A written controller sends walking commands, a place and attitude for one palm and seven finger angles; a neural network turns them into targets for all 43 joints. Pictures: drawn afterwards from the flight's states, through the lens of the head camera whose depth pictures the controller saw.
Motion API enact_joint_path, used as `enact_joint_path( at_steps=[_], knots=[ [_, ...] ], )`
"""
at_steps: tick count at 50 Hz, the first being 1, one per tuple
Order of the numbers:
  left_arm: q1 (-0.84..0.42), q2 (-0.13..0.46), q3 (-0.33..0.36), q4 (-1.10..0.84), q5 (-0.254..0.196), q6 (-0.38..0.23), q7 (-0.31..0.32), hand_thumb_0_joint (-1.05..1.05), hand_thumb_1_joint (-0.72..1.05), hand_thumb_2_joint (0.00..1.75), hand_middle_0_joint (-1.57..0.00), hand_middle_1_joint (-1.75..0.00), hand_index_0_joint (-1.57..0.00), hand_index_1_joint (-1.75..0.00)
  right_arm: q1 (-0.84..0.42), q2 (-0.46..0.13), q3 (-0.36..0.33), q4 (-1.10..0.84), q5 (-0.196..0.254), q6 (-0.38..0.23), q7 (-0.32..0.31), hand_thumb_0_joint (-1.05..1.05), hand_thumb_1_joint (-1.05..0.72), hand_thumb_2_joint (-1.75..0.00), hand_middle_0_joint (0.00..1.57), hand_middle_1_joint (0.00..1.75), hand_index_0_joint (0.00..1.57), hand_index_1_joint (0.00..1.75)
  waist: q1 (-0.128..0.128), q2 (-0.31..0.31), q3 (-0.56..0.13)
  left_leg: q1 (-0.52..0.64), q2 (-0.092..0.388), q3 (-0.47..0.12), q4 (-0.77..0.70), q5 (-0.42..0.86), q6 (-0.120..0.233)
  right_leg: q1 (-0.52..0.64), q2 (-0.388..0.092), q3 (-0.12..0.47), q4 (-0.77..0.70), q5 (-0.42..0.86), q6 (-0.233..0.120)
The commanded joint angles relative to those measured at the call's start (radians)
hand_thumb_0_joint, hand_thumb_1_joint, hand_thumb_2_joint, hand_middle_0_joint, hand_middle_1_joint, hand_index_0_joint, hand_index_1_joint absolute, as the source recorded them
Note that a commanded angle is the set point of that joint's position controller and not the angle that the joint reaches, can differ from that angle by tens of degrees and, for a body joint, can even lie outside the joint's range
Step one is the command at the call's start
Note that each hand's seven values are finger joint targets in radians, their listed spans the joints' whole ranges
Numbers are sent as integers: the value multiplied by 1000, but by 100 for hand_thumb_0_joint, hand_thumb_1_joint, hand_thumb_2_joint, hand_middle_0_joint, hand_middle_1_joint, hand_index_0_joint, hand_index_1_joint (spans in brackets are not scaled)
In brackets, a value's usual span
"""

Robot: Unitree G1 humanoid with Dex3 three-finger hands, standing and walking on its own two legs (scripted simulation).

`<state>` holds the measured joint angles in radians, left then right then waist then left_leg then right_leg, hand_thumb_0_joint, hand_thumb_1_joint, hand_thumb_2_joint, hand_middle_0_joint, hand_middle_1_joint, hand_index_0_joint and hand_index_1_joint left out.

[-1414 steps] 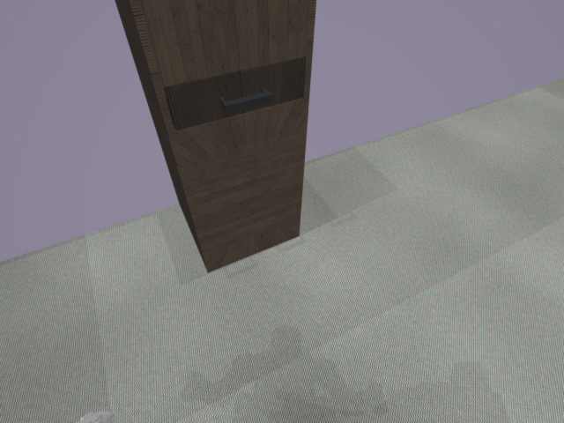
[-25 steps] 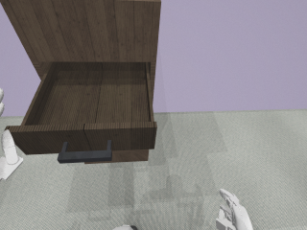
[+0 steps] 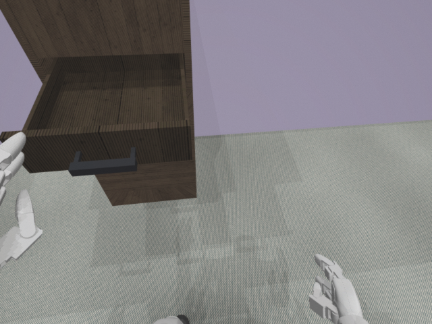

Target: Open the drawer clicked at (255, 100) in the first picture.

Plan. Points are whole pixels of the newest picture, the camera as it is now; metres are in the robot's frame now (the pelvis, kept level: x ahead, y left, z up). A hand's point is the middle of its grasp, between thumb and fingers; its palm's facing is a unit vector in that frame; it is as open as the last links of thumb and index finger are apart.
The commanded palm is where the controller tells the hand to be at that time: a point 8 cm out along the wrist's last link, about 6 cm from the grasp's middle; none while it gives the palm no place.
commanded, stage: stop stepping back and stand still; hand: left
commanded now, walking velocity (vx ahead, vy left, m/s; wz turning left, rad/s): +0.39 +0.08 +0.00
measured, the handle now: (105, 159) +0.44 +0.27 +0.00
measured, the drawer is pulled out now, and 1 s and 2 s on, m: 0.30 0.30 0.30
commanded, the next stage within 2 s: let the arm hang, fingers relaxed in 0.70 s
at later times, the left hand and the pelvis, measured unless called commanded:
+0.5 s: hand out of the picture +0.09 +0.23 +0.18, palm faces +0.48 -0.72 -0.50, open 7.4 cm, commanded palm +0.02 +0.27 +0.19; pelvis -0.08 -0.02 +0.00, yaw +6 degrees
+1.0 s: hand out of the picture +0.05 +0.22 -0.10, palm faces +0.19 -0.93 -0.30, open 7.4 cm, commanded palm none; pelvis -0.08 +0.00 +0.00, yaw +8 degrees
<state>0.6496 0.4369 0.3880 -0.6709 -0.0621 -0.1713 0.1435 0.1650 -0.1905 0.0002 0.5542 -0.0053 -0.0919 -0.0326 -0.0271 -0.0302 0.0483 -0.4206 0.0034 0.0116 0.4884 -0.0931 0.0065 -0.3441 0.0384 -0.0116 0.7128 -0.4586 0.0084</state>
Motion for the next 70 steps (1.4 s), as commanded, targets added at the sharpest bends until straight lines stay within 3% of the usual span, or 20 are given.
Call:
enact_joint_path(
  at_steps=[1, 3, 7, 14, 16, 18, 20, 23, 24, 26, 27, 30, 35, 38, 39, 40, 43, 47, 53, 70],
  knots=[
    [92, 168, 180, -201, 7, -52, 38, 0, 90, 90, -20, -30, -20, -30, -41, -134, -52, -155, 15, -27, -17, 0, -90, -90, 20, 30, 20, 30, 25, 114, -126, -143, 52, -51, -48, -496, 13, 270, -61, -2, -320, 49, -38],
    [11, 135, 139, -143, 3, -35, 36, 0, 90, 90, -20, -30, -20, -30, -39, -138, -71, -146, 27, -9, -19, 0, -90, -90, 20, 30, 20, 30, 23, -218, -68, -84, -48, -39, 578, -376, -38, -118, -425, 557, -625, -348, -186],
    [-75, 105, 84, -33, 23, -47, 34, 0, 90, 90, -20, -30, -20, -30, -43, -130, -56, -87, 2, -5, -33, 0, -90, -90, 20, 30, 20, 30, -21, -44, -39, -93, 22, -40, 581, -226, -22, -93, -316, 256, -531, -135, -124],
    [-79, 97, 62, -70, 56, -82, 58, 0, 90, 90, -20, -30, -20, -30, -7, -126, -51, -88, -5, -58, -35, 0, -90, -90, 20, 30, 20, 30, 12, -108, -101, 154, -12, 89, -57, -303, 49, 99, -275, 217, -482, -129, -103],
    [-63, 105, 71, -111, 43, -94, 60, 0, 90, 90, -20, -30, -20, -30, 4, -140, -62, -107, -1, -68, -38, 0, -90, -90, 20, 30, 20, 30, 12, 19, -117, 270, 56, 28, -185, -272, 79, 84, -171, 144, -332, -20, -56],
    [-88, 101, 84, -141, 45, -103, 59, 0, 90, 90, -20, -30, -20, -30, 4, -175, -70, -112, 2, -66, -27, 0, -90, -90, 20, 30, 20, 30, 22, 212, -121, 271, 221, -202, -190, -242, 142, 14, -46, -3, -85, 102, 5],
    [-57, 105, 105, -92, 54, -83, 53, 0, 90, 90, -20, -30, -20, -30, -12, -139, -56, -91, 11, -63, -27, 0, -90, -90, 20, 30, 20, 30, 12, 298, -34, 18, 247, -220, -277, -574, 141, 50, -30, -59, 13, 34, 2],
    [-71, 90, 95, -25, 54, -72, 47, 0, 90, 90, -20, -30, -20, -30, -13, -142, -54, -78, 15, -69, -32, 0, -90, -90, 20, 30, 20, 30, 17, 154, 17, -114, 170, -102, -133, -531, 101, 195, -29, -41, -134, 101, 0],
    [-87, 83, 81, -8, 52, -69, 43, 0, 90, 90, -20, -30, -20, -30, -22, -144, -58, -81, 13, -66, -34, 0, -90, -90, 20, 30, 20, 30, 19, 53, 29, -134, 108, -54, -32, -514, 77, 191, -55, 52, -238, 24, -13],
    [-92, 91, 80, -8, 55, -72, 39, 0, 90, 90, -20, -30, -20, -30, -18, -139, -74, -86, 12, -49, -24, 0, -90, -90, 20, 30, 20, 30, 22, -212, -2, -106, -23, 52, 374, -441, 23, 81, -296, 522, -548, -290, -110],
    [-119, 83, 65, -16, 53, -82, 37, 0, 90, 90, -20, -30, -20, -30, -14, -142, -75, -75, 5, -39, -17, 0, -90, -90, 20, 30, 20, 30, 9, -187, -12, -120, -8, -9, 503, -402, 17, 80, -353, 571, -588, -279, -121],
    [-116, 94, 71, -35, 50, -97, 34, 0, 90, 90, -20, -30, -20, -30, -6, -121, -53, -70, -2, -26, -14, 0, -90, -90, 20, 30, 20, 30, -3, -105, -64, -31, 29, -20, 430, -307, 9, 57, -318, 338, -518, -40, -151],
    [-83, 101, 74, -126, 51, -95, 59, 0, 90, 90, -20, -30, -20, -30, -11, -109, -35, -89, -11, -32, -29, 0, -90, -90, 20, 30, 20, 30, 8, 12, -81, 272, 7, 46, -58, -240, 34, -31, -214, 172, -443, -100, -96],
    [-97, 89, 84, -157, 48, -102, 66, 0, 90, 90, -20, -30, -20, -30, -18, -141, -43, -108, -5, -44, -21, 0, -90, -90, 20, 30, 20, 30, 28, 231, -63, 142, 259, -296, -266, -366, 123, 36, -29, 0, -111, 99, -2],
    [-92, 99, 96, -121, 54, -94, 59, 0, 90, 90, -20, -30, -20, -30, -32, -124, -37, -103, 2, -48, -21, 0, -90, -90, 20, 30, 20, 30, 27, 245, -52, 6, 267, -268, -319, -533, 113, 123, -30, 0, -47, 80, 4],
    [-205, -113, -285, 704, 129, 96, -98, 0, 90, 90, -20, -30, -20, -30, -71, -274, -93, 136, -20, -70, 54, 0, -90, -90, 20, 30, 20, 30, -33, 246, 62, -62, 187, -219, -116, -218, 94, -54, -76, -6, 22, 102, -8],
    [-192, -180, -298, 838, 98, 177, -131, 0, 90, 90, -20, -30, -20, -30, 23, -140, -49, 116, -14, 7, 28, 0, -90, -90, 20, 30, 20, 30, 35, -61, -120, 47, 155, -117, 24, 160, 81, 90, -91, 27, -111, 309, -17],
    [-339, -98, -301, 1100, 91, 174, -132, 0, 90, 90, -20, -30, -20, -30, 46, -146, -51, 170, -13, 63, 27, 0, -90, -90, 20, 30, 20, 30, 7, -208, -83, 152, 38, -43, 87, -30, 23, 52, -181, 145, -266, 478, -78],
    [-369, -109, -334, 1465, 79, 181, -123, 0, 90, 90, -20, -30, -20, -30, 37, -117, -22, 301, -17, 91, 18, 0, -90, -90, 20, 30, 20, 30, 35, 149, -9, 99, 97, -115, -142, -199, 41, 139, -88, 93, -317, 214, -40],
    [-315, -179, -355, 1778, 75, 175, -110, 0, 90, 90, -20, -30, -20, -30, 214, -52, -28, 504, -12, 102, -6, 0, -90, -90, 20, 30, 20, 30, 20, 41, 37, 189, 101, -89, -191, -243, 35, 107, -101, 84, -396, 182, -49]
  ],
)
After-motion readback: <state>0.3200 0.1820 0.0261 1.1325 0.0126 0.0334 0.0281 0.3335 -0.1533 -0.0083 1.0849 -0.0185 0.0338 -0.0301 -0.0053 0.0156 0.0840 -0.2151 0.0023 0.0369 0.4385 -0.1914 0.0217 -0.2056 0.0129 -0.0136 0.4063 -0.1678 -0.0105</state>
